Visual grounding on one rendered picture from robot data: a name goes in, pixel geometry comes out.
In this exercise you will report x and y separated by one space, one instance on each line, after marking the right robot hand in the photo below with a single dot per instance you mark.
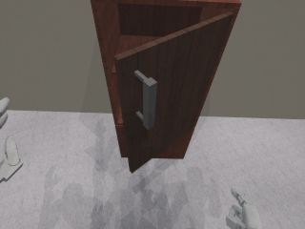
245 218

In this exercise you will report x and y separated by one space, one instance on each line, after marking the handle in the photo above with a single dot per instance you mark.
149 100

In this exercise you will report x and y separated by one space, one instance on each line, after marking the left robot hand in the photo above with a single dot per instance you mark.
12 163

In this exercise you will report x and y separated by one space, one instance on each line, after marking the cupboard door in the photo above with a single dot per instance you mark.
182 64

